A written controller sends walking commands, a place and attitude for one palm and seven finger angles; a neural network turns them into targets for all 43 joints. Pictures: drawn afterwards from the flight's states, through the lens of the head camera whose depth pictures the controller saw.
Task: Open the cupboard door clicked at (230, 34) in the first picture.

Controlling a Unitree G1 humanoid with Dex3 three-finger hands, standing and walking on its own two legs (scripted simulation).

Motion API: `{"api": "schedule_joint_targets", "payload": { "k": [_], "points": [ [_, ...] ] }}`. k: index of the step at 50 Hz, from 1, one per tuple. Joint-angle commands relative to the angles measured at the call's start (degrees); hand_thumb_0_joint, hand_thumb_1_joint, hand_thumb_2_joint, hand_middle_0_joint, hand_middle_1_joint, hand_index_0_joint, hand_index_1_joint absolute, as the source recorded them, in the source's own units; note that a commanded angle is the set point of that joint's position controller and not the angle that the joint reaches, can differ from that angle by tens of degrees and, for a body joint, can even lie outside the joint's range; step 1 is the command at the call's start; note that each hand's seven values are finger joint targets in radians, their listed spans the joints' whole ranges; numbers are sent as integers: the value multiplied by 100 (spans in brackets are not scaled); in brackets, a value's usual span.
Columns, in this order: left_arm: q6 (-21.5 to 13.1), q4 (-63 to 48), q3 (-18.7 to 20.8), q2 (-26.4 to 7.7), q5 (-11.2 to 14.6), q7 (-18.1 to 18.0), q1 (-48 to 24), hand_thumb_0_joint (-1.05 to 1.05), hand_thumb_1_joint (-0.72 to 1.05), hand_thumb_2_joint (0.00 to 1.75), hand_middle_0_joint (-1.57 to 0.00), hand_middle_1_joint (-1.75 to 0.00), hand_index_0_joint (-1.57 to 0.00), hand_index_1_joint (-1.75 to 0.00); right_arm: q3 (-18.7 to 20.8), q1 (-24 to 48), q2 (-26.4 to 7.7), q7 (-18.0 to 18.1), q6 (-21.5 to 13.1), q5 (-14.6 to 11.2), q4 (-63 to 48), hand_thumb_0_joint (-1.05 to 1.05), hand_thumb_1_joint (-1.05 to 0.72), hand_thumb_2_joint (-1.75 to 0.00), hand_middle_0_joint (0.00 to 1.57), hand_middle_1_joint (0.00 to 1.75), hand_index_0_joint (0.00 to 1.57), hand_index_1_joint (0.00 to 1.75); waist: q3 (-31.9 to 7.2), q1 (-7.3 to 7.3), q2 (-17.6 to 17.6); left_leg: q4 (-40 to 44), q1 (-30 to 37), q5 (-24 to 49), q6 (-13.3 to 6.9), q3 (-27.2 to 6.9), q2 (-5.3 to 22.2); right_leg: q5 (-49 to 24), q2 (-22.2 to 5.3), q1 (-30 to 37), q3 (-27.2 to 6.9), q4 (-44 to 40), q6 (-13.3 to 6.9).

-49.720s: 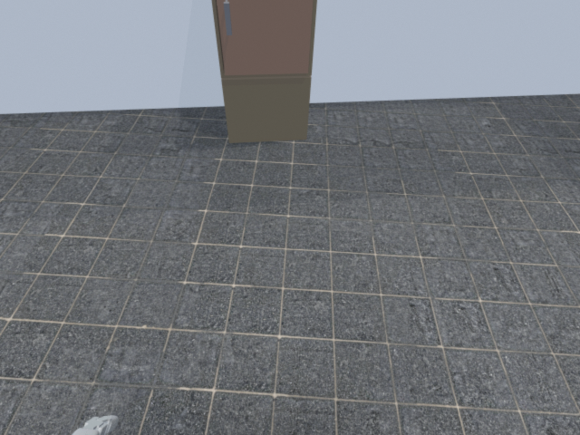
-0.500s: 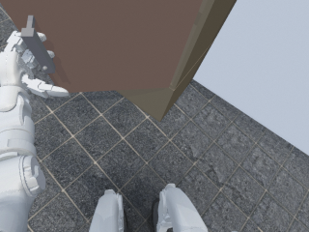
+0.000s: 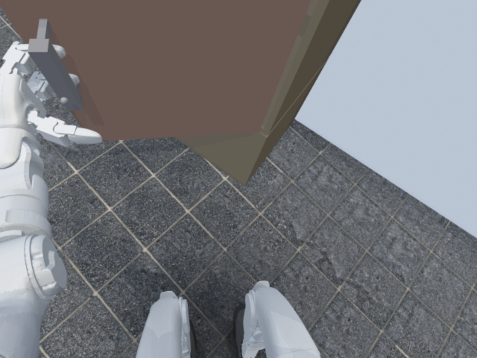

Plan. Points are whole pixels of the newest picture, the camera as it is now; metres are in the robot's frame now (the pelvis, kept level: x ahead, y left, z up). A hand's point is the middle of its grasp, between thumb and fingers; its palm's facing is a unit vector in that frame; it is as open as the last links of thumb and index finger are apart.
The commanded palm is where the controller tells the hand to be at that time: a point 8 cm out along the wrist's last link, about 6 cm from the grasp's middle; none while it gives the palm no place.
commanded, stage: close the thumb around the handle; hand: left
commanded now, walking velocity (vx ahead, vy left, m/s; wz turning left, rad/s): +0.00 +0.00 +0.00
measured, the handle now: (60, 68) +0.56 +0.24 +0.05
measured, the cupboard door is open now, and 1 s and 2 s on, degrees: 43 46 84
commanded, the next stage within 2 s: pull the door open along its arc in 0.62 s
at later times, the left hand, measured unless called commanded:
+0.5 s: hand (70, 97) +0.51 +0.23 +0.04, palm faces +0.05 -1.00 -0.03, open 6.4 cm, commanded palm +0.50 +0.26 +0.04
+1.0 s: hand (77, 109) +0.49 +0.21 +0.04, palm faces +0.09 -1.00 -0.02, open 5.9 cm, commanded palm +0.44 +0.25 +0.04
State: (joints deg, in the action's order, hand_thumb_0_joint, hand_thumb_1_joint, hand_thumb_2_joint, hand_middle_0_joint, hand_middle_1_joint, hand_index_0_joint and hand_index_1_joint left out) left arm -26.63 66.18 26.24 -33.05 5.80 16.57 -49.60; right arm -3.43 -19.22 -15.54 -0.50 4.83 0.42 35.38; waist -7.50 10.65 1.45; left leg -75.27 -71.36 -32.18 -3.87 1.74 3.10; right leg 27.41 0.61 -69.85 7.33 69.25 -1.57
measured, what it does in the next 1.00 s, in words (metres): stands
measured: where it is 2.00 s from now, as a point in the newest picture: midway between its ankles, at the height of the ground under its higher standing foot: outside the picture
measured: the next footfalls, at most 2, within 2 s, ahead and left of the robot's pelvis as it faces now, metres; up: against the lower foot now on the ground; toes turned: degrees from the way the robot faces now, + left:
none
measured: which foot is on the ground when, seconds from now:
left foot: down 0.00-1.00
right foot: down 0.00-1.00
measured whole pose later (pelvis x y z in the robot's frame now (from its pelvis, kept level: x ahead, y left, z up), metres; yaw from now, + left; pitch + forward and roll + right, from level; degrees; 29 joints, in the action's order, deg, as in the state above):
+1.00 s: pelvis +0.01 -0.01 +0.01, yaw +0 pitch +27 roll -4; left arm -26.3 57.5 24.4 -27.5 8.3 13.8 -40.5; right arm -2.3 -19.8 -14.9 -1.5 6.0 -0.3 34.3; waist -8.4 9.2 1.6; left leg -72.3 -67.4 -32.3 -3.3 2.8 3.3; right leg 27.7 1.2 -67.0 6.0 67.4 -1.9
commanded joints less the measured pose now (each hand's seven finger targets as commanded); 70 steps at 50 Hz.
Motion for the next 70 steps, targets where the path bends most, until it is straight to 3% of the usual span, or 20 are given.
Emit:
{"api": "schedule_joint_targets", "payload": {
  "k": [1, 5, 9, 10, 14, 21, 25, 29, 32, 34, 36, 37, 46, 51, 56, 57, 58, 60, 65, 70],
  "points": [
    [-363, -1183, 176, -1575, 87, -3, -2259, 0, -22, 42, -32, -123, -32, -123, 395, -1007, -1192, 102, -97, 45, -241, 0, -90, -90, 20, 30, 20, 30, -3031, 8, 1055, 945, 2599, 2397, 271, -811, -73, -1253, 188, 1129, -453, -657, 4],
    [-394, -1346, 93, -1384, 119, 31, -2077, 0, 0, 52, -34, -125, -34, -125, 416, -1013, -1159, 75, -89, 55, -254, 0, -90, -90, 20, 30, 20, 30, -3222, -42, 1149, 914, 2876, 2808, 299, -814, -56, -1466, 196, 1127, -434, -636, 5],
    [-381, -1372, -38, -1170, 155, 2, -2146, 0, 23, 61, -35, -128, -35, -128, 439, -1014, -1157, 67, -73, 46, -229, 0, -90, -90, 20, 30, 20, 30, -3044, 20, 1110, 942, 2956, 2778, 310, -866, -33, -1366, 206, 941, -398, -653, -1],
    [-394, -1420, 15, -1280, 127, -25, -2198, 0, 28, 64, -36, -128, -36, -128, 443, -1026, -1174, 68, -61, 49, -204, 0, -90, -90, 20, 30, 20, 30, -3086, -16, 1201, 989, 3079, 2867, 362, -922, -14, -1346, 202, 908, -369, -645, -5],
    [-364, -1118, -57, -1139, 107, -109, -2230, 0, 51, 73, -37, -131, -37, -131, 432, -1025, -1162, 82, -73, 50, -175, 0, -90, -90, 20, 30, 20, 30, -2762, 96, 882, 999, 2777, 2449, 303, -901, -42, -1181, 207, 868, -380, -695, 3],
    [-393, -1075, -96, -1216, -4, -134, -2402, 0, 90, 90, -40, -135, -40, -135, 411, -1032, -1158, 79, -71, 83, -177, 0, -90, -90, 20, 30, 20, 30, -2977, 80, 1089, 925, 2821, 2563, 315, -878, -65, -1257, 191, 886, -404, -645, -4],
    [-328, -959, -47, -1229, 64, -62, -2284, 0, 90, 90, -40, -135, -40, -135, 406, -1037, -1165, 87, -46, 60, -208, 0, -90, -90, 20, 30, 20, 30, -2967, 94, 929, 898, 2712, 2640, 292, -857, -62, -1367, 199, 990, -404, -640, 8],
    [-297, -1077, 344, -1659, 86, -142, -2113, 0, 90, 90, -40, -135, -40, -135, 389, -1041, -1160, 94, -46, 61, -294, 0, -90, -90, 20, 30, 20, 30, -3146, -63, 920, 855, 2476, 2724, 255, -751, -99, -1614, 195, 1376, -469, -583, 14],
    [-308, -1198, 180, -1445, 9, -184, -2010, 0, 90, 90, -40, -135, -40, -135, 393, -1011, -1106, 53, -23, 62, -329, 0, -90, -90, 20, 30, 20, 30, -3157, -97, 1027, 879, 2577, 2781, 278, -725, -91, -1627, 190, 1365, -469, -610, 28],
    [-338, -1202, 305, -1616, 1, -216, -1904, 0, 90, 90, -40, -135, -40, -135, 390, -1019, -1127, 59, -26, 62, -353, 0, -90, -90, 20, 30, 20, 30, -3070, -100, 830, 893, 2447, 2696, 246, -718, -85, -1643, 209, 1489, -488, -616, 19],
    [-347, -1258, 179, -1450, 1, -208, -1912, 0, 90, 90, -40, -135, -40, -135, 393, -992, -1098, 47, -23, 47, -355, 0, -90, -90, 20, 30, 20, 30, -3087, -84, 896, 907, 2426, 2571, 243, -673, -96, -1606, 203, 1509, -506, -655, 39],
    [-357, -1336, -102, -1158, 4, -207, -2210, 0, 90, 90, -40, -135, -40, -135, 396, -967, -1080, 40, -41, 51, -320, 0, -90, -90, 20, 30, 20, 30, -3003, 44, 993, 916, 2477, 2489, 244, -697, -88, -1520, 199, 1358, -504, -686, 39],
    [-333, -1771, -102, -860, 198, -118, -639, 0, 90, 90, -40, -135, -40, -135, 485, -883, -1046, -17, -21, -20, -471, 0, -90, -90, 20, 30, 20, 30, -3271, -347, 819, 1101, 2642, 2782, 265, -550, -123, -1927, 192, 1958, -528, -772, 18],
    [-274, -2513, -339, -285, 426, -120, 682, 0, 90, 90, -40, -135, -40, -135, 562, -693, -961, -63, -32, -108, -679, 0, -90, -90, 20, 30, 20, 30, -3114, -534, 390, 1306, 2615, 2914, 239, -422, -161, -2240, 192, 2462, -533, -925, 37],
    [-308, -3311, -565, 252, 611, -236, 2064, 0, 90, 90, -40, -135, -40, -135, 620, -416, -862, -112, -121, -174, -855, 0, -90, -90, 20, 30, 20, 30, -2681, -714, 299, 1468, 2559, 2974, 261, -292, -181, -2362, 177, 2646, -513, -1007, 39],
    [-333, -3648, 39, 475, 965, -923, 2251, 0, 90, 90, -40, -135, -40, -135, 625, -261, -744, -97, -163, -124, -945, 0, -90, -90, 20, 30, 20, 30, -2586, -1070, 243, 1570, 2384, 2887, 310, -248, -203, -2239, 146, 2714, -452, -1014, 47],
    [-332, -3699, -298, 936, 905, -1313, 2562, 0, 90, 90, -40, -135, -40, -135, 615, -169, -696, -130, -220, -105, -939, 0, -90, -90, 20, 30, 20, 30, -2425, -968, 294, 1603, 2386, 2761, 346, -226, -203, -2148, 147, 2651, -446, -1031, 57],
    [-387, -4011, -319, 1221, 845, -1968, 3006, 0, 90, 90, -40, -135, -40, -135, 611, -72, -639, -196, -289, -47, -955, 0, -90, -90, 20, 30, 20, 30, -2317, -1054, 211, 1630, 2363, 2775, 396, -245, -201, -2092, 135, 2628, -398, -963, 29],
    [-578, -4723, -808, 1811, 81, -3390, 3329, 0, 90, 90, -40, -135, -40, -135, 634, 101, -501, -292, -283, 182, -989, 0, -90, -90, 20, 30, 20, 30, -2320, -1106, 59, 1538, 2371, 2890, 440, -266, -215, -2288, 80, 2691, -425, -737, -13],
    [-603, -4926, -1607, 2536, -566, -4204, 3496, 0, 90, 90, -40, -135, -40, -135, 645, 386, -395, -304, -284, 309, -1002, 0, -90, -90, 20, 30, 20, 30, -2289, -1014, -240, 1499, 2311, 2351, 396, -267, -273, -2050, 28, 2718, -465, -822, -10]
  ]
}}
